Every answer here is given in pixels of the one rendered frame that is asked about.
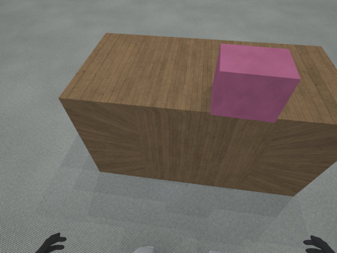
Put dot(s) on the pedestal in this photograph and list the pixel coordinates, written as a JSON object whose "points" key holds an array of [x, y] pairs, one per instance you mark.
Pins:
{"points": [[141, 105]]}

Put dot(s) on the robot right hand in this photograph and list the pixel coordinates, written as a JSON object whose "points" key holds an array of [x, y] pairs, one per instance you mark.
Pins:
{"points": [[318, 242]]}

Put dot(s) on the carton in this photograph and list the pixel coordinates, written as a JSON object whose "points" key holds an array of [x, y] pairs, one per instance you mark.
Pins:
{"points": [[252, 82]]}

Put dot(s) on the robot left hand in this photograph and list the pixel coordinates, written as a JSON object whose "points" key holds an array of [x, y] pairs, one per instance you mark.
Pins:
{"points": [[46, 246]]}

